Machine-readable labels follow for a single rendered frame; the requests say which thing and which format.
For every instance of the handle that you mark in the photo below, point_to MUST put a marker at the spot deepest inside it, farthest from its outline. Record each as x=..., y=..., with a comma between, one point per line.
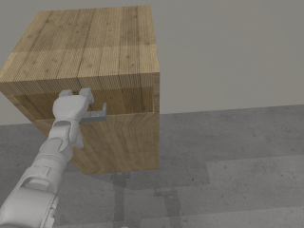
x=95, y=116

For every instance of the left robot upper arm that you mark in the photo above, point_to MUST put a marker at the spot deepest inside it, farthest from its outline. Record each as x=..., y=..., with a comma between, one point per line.
x=30, y=208

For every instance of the drawer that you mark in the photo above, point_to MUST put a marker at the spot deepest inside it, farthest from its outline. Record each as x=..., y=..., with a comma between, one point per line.
x=119, y=101

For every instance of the robot left forearm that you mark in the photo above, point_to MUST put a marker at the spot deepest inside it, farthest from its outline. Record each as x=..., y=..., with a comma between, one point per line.
x=49, y=165

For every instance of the cabinet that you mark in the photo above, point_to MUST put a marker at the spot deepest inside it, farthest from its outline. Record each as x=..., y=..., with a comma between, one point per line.
x=71, y=49

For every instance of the left robot hand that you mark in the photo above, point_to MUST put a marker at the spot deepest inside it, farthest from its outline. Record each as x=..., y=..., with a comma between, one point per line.
x=73, y=107

